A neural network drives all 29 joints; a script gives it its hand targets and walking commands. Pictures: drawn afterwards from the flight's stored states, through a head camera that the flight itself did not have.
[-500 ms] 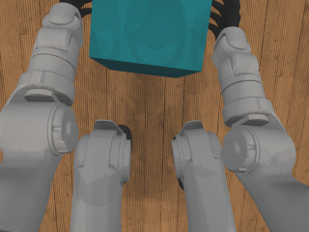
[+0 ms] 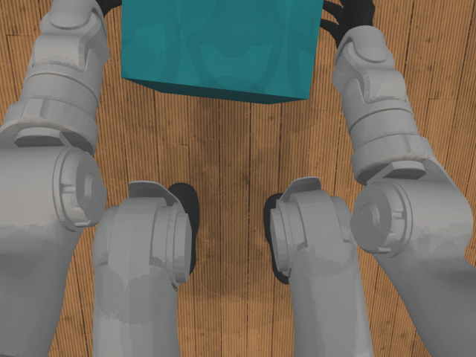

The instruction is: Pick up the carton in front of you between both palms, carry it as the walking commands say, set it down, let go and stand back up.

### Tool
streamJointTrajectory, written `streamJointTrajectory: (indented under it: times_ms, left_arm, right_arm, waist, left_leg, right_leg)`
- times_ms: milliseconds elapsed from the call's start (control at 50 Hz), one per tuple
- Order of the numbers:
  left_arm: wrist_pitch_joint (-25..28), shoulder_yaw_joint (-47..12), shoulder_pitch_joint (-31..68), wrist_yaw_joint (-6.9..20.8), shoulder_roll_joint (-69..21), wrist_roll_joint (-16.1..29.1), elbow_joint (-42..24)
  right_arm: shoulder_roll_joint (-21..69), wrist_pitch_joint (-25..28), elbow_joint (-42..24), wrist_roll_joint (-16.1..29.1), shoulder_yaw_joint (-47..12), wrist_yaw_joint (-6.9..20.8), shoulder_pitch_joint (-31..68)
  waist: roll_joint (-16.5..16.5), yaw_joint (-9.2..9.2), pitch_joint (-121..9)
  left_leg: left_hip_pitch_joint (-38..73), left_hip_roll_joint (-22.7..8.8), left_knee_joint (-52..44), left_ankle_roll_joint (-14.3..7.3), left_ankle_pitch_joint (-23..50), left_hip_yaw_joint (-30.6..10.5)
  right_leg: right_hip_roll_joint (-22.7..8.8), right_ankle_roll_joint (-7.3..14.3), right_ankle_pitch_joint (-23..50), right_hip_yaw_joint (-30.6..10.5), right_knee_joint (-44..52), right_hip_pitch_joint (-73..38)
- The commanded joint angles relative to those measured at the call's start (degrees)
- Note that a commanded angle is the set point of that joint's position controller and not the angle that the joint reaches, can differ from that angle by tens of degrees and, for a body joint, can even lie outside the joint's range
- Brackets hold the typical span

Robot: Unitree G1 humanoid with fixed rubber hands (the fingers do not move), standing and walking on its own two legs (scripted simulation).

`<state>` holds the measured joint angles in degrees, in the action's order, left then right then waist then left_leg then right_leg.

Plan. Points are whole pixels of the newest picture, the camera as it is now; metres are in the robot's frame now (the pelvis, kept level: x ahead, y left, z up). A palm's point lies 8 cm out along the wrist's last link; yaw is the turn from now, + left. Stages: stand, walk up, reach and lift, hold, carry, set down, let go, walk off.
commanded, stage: set down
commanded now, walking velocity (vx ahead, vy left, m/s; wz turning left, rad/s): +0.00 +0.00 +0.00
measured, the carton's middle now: (222, 24) +0.54 +0.04 -0.24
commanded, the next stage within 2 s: let go in 1.22 s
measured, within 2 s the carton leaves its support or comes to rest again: neither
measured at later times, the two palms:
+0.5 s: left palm out of the picture +0.55 +0.22 -0.06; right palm out of the picture +0.54 -0.15 -0.06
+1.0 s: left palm out of the picture +0.56 +0.24 +0.08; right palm out of the picture +0.54 -0.16 +0.08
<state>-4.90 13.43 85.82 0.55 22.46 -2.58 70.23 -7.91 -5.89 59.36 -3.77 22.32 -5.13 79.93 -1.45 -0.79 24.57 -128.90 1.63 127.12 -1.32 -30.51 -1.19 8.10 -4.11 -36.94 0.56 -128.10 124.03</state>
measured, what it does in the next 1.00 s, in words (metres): rises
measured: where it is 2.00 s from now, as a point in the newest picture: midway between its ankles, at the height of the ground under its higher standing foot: (232, 249)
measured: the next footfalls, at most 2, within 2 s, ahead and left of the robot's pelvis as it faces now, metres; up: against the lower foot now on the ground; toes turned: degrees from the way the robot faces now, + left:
none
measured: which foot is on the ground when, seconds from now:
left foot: down 0.00-1.00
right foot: down 0.00-1.00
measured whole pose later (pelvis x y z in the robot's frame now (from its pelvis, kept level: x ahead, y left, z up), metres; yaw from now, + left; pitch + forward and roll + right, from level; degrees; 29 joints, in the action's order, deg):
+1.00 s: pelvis +0.02 +0.01 +0.18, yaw +0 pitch +47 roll -4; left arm -10.8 11.9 69.8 2.3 23.6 2.2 53.8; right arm -9.5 -10.9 42.5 4.7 16.4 -7.8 62.0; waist -0.1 -2.2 -2.3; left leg -110.5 2.3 88.4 -1.5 -24.5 -1.5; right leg 4.2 -1.9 -28.4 -0.9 -88.6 107.1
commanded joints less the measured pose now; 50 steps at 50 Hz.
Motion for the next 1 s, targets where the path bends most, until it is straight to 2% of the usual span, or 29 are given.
streamJointTrajectory:
  times_ms: [0, 100, 140, 200, 260, 340, 460, 580, 780, 980]
  left_arm:
    - [3.56, -3.69, 15.03, -3.22, 12.22, 6.22, -4.93]
    - [4.88, -11.12, 17.03, -2.69, 12.21, 14.88, -8.11]
    - [4.39, -12.50, 16.53, -2.36, 12.61, 16.83, -8.97]
    - [3.15, -12.80, 15.20, -2.05, 13.85, 17.72, -10.48]
    - [1.60, -11.62, 13.66, -2.13, 14.66, 16.66, -13.19]
    - [-1.11, -8.03, 10.87, -2.28, 14.33, 13.01, -17.58]
    - [-2.07, -4.48, 6.25, -0.75, 10.40, 8.50, -13.65]
    - [-1.50, -2.99, 4.72, 0.25, 9.32, 6.77, -13.30]
    - [-4.05, -2.14, 3.64, 0.71, 10.24, 6.22, -21.55]
    - [-4.63, -0.24, -2.10, 2.00, 7.43, 4.12, -22.68]
  right_arm:
    - [-11.95, 3.24, -3.89, 6.12, -4.17, -2.88, 11.74]
    - [-11.71, 4.42, -6.25, 15.63, -12.92, -2.77, 13.61]
    - [-12.15, 4.11, -7.47, 17.58, -14.36, -3.12, 13.05]
    - [-13.01, 3.14, -9.70, 18.16, -14.17, -4.15, 10.88]
    - [-13.05, 1.75, -13.67, 17.19, -12.88, -5.38, 8.76]
    - [-11.82, -0.91, -19.34, 14.75, -11.15, -6.47, 6.87]
    - [-7.78, -2.29, -15.16, 10.38, -7.39, -5.61, 2.23]
    - [-6.84, -1.55, -14.78, 8.62, -6.02, -4.52, 1.15]
    - [-8.42, -3.55, -22.49, 9.53, -6.33, -4.18, -1.37]
    - [-7.43, -3.59, -23.07, 7.74, -5.02, -2.13, -7.39]
  waist:
    - [2.89, -0.16, -60.43]
    - [3.83, 0.54, -70.32]
    - [4.35, 0.39, -74.64]
    - [5.05, -0.14, -80.77]
    - [6.20, -0.60, -87.13]
    - [6.59, -0.04, -90.19]
    - [5.35, -0.34, -74.82]
    - [5.58, -0.71, -77.06]
    - [7.97, -1.13, -91.23]
    - [7.78, -1.52, -87.96]
  left_leg:
    - [34.99, -0.36, -8.12, 1.30, 16.89, -2.07]
    - [40.43, -1.84, -6.24, 0.68, 23.41, -2.17]
    - [43.27, -2.11, -6.27, 0.68, 24.00, -1.84]
    - [47.83, -1.96, -7.03, 0.73, 23.60, -1.14]
    - [52.35, -1.25, -8.81, 0.78, 22.76, -0.04]
    - [53.32, -0.11, -13.51, 0.56, 20.38, 1.63]
    - [42.13, 0.11, -20.62, 0.36, 14.61, 1.54]
    - [44.39, 0.37, -26.72, 0.73, 16.27, 0.98]
    - [61.59, 1.47, -36.28, 1.60, 22.73, 1.54]
    - [71.37, 1.74, -47.45, 1.71, 28.25, 0.31]
  right_leg:
    - [-2.98, 0.14, 17.21, 2.42, 9.76, -16.11]
    - [-4.20, 0.81, 22.32, 2.16, 8.78, -20.22]
    - [-4.50, 0.98, 22.71, 2.40, 9.10, -22.17]
    - [-4.43, 1.10, 22.06, 3.20, 10.41, -24.31]
    - [-3.72, 1.35, 20.98, 4.08, 12.76, -26.39]
    - [-2.43, 1.95, 19.29, 4.26, 17.59, -29.45]
    - [-2.60, 1.64, 15.21, 3.52, 24.22, -23.41]
    - [-2.74, 1.19, 16.57, 3.37, 29.83, -24.60]
    - [-2.15, 0.97, 20.05, 4.56, 39.34, -31.66]
    - [-2.35, 0.67, 23.05, 4.03, 50.58, -34.75]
